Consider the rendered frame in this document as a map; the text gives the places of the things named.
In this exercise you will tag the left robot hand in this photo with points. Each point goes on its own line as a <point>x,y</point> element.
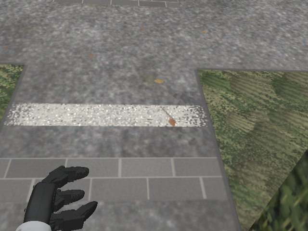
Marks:
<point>47,198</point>

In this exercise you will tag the left robot forearm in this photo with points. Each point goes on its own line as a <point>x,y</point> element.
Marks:
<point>34,225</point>

